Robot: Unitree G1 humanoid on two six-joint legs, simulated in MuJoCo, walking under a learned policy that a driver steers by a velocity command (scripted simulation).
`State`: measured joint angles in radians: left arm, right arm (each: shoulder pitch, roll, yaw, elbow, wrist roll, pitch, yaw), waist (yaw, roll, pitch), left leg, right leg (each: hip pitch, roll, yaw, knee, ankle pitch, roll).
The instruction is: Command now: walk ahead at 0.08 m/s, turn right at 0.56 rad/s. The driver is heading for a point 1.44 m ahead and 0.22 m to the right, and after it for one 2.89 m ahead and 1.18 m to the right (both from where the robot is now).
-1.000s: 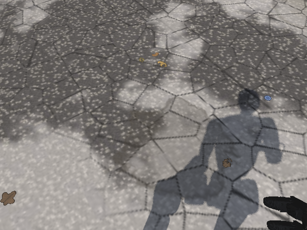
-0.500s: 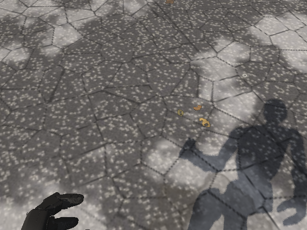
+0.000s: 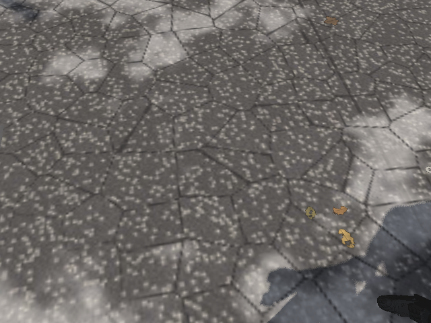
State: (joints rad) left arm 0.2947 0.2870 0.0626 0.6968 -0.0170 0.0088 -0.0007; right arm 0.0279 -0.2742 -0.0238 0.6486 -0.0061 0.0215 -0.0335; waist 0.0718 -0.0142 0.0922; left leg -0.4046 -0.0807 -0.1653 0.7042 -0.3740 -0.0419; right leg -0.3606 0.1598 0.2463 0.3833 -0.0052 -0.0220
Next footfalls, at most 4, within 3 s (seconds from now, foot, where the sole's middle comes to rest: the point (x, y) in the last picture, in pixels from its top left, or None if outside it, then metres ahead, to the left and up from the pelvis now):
0.06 left None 0.11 0.11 -0.77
0.52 right None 0.02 -0.15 -0.77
1.00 left None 0.09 0.09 -0.77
1.54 right None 0.10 -0.12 -0.77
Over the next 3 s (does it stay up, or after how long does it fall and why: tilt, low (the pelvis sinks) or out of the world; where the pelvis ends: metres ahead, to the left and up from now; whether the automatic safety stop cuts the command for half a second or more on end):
stays up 0.69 0.03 -0.01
